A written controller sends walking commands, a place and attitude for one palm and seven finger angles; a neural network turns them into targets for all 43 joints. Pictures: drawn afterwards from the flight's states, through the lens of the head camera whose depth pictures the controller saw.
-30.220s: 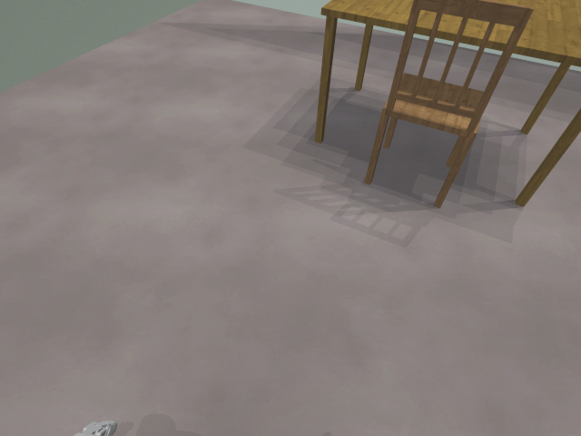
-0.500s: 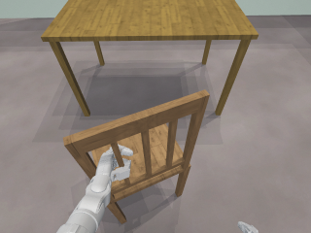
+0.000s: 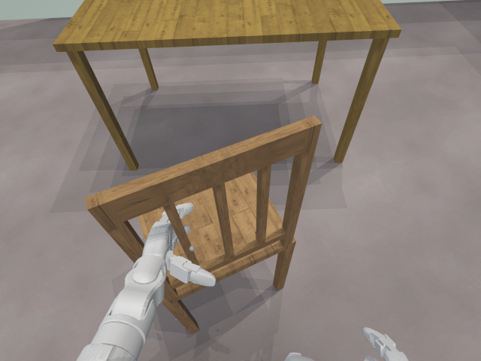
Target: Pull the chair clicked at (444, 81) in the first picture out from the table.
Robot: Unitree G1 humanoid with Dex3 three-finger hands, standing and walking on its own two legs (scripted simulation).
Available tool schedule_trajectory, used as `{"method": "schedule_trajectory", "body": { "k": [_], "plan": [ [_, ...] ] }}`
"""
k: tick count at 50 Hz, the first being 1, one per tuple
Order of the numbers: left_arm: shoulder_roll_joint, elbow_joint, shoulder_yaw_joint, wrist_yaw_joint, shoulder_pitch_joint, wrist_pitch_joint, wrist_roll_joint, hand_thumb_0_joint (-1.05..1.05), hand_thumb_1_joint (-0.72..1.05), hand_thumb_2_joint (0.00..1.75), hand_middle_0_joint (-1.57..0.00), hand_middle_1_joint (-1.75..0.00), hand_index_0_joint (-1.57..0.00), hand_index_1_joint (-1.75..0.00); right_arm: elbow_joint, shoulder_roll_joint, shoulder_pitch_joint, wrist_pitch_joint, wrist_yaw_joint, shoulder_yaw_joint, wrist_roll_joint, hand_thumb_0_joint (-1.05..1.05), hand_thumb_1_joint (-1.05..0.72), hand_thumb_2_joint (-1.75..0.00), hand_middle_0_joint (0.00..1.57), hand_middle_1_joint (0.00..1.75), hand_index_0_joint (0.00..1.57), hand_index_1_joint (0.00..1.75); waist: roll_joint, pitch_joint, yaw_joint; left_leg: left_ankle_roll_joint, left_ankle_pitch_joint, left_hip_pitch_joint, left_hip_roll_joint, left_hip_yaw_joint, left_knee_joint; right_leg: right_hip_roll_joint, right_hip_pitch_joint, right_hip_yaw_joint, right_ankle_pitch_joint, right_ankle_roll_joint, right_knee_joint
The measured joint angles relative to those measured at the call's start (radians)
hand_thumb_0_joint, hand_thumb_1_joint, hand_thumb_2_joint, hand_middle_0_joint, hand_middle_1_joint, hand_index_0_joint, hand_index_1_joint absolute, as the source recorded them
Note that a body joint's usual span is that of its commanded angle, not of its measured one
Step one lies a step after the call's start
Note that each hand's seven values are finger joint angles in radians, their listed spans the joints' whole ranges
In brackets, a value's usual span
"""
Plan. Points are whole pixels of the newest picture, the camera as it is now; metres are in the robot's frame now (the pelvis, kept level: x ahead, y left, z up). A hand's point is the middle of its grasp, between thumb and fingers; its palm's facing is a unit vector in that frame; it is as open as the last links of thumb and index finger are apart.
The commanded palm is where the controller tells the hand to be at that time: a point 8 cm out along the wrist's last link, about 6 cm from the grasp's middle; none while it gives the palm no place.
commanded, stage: open the thumb and straighten the fingers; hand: left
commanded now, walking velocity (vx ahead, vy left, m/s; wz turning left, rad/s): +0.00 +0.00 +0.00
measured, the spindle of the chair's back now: (224, 225) +0.38 +0.04 -0.07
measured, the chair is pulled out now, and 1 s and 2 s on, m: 0.54 0.54 0.54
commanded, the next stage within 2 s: draw the fingers out of the gap in 0.12 s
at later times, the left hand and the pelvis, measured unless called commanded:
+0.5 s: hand (192, 269) +0.28 +0.09 -0.04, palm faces -0.11 -0.99 -0.12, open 17.5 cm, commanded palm +0.26 +0.14 -0.01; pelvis +0.02 +0.01 +0.00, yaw +0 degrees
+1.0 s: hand (182, 329) +0.19 +0.10 -0.03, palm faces -0.06 -0.99 -0.12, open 17.5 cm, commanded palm +0.17 +0.15 -0.01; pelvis +0.02 +0.00 -0.02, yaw +2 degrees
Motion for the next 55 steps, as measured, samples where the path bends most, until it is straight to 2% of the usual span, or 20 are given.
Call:
{"method": "schedule_trajectory", "body": {
  "k": [6, 14, 21, 27, 32, 40, 46, 55],
  "plan": [
    [-0.008, -0.027, -0.011, 0.006, 0.004, 0.02, 0.005, -0.01, -0.53, 0.21, -0.06, -0.2, -0.07, -0.2, -0.004, -0.006, 0.007, -0.008, -0.003, 0.001, -0.002, 0.01, -0.9, -0.89, 0.2, 0.3, 0.2, 0.3, 0.001, -0.005, 0.005, 0.003, -0.009, -0.015, -0.004, -0.003, 0.017, -0.005, -0.012, -0.002, -0.008, 0.003, 0.014],
    [-0.011, -0.067, -0.022, 0.011, 0.021, 0.045, 0.012, -0.01, -0.54, 0.2, -0.01, -0.04, -0.02, -0.04, -0.012, -0.015, 0.004, -0.01, -0.005, -0.005, -0.005, 0.01, -0.9, -0.89, 0.2, 0.3, 0.2, 0.3, -0.005, -0.012, 0.007, 0.005, -0.017, -0.022, -0.006, -0.005, 0.028, -0.007, -0.017, -0.004, -0.016, 0.006, 0.023],
    [-0.009, -0.166, -0.039, 0.01, 0.116, 0.078, 0.016, -0.01, -0.54, 0.2, 0.0, -0.01, -0.01, -0.01, -0.047, -0.014, 0.005, -0.004, 0.005, -0.007, -0.003, 0.01, -0.9, -0.89, 0.2, 0.3, 0.2, 0.3, -0.006, -0.029, 0.001, 0.005, -0.032, -0.021, -0.003, 0.001, 0.033, -0.003, -0.021, 0.003, -0.029, 0.006, 0.03],
    [-0.017, -0.342, -0.09, 0.033, 0.327, 0.105, 0.02, -0.01, -0.54, 0.2, 0.0, 0.0, -0.01, 0.0, -0.081, -0.008, 0.006, -0.012, 0.005, -0.01, -0.004, 0.02, -0.9, -0.89, 0.2, 0.3, 0.2, 0.3, 0.002, -0.034, 0.011, 0.005, -0.051, -0.012, -0.001, -0.001, 0.041, -0.003, -0.012, 0.001, -0.05, 0.008, 0.041],
    [0.002, -0.485, -0.14, 0.052, 0.469, 0.092, 0.033, -0.01, -0.54, 0.2, -0.01, 0.0, -0.01, 0.0, -0.094, 0.0, -0.008, -0.04, -0.007, -0.004, -0.011, 0.02, -0.9, -0.89, 0.2, 0.3, 0.2, 0.3, 0.004, -0.028, 0.027, 0.004, -0.07, -0.019, -0.004, -0.02, 0.07, -0.009, -0.007, -0.018, -0.072, 0.008, 0.063],
    [0.001, -0.613, -0.175, 0.039, 0.585, 0.099, 0.052, -0.01, -0.54, 0.2, -0.01, 0.0, -0.01, 0.0, -0.122, 0.004, -0.043, -0.064, -0.017, 0.012, -0.015, 0.02, -0.9, -0.89, 0.2, 0.3, 0.2, 0.3, 0.016, -0.045, 0.039, 0.004, -0.094, -0.044, -0.011, -0.041, 0.118, -0.018, -0.022, -0.036, -0.099, 0.008, 0.105],
    [0.007, -0.68, -0.188, 0.025, 0.674, 0.123, 0.061, -0.01, -0.54, 0.2, -0.01, 0.0, -0.01, 0.0, -0.158, 0.01, -0.046, -0.059, -0.026, 0.02, -0.015, 0.02, -0.9, -0.89, 0.2, 0.3, 0.2, 0.3, 0.013, -0.056, 0.04, 0.003, -0.106, -0.061, -0.013, -0.043, 0.147, -0.021, -0.038, -0.037, -0.113, 0.007, 0.134],
    [0.025, -0.77, -0.185, 0.024, 0.765, 0.114, 0.07, -0.01, -0.54, 0.2, 0.0, 0.0, -0.01, 0.0, -0.175, 0.009, -0.022, -0.063, -0.038, 0.019, -0.013, 0.02, -0.9, -0.89, 0.2, 0.3, 0.2, 0.3, 0.01, -0.059, 0.038, 0.002, -0.119, -0.098, -0.011, -0.051, 0.196, -0.021, -0.068, -0.043, -0.121, 0.004, 0.172]
  ]
}}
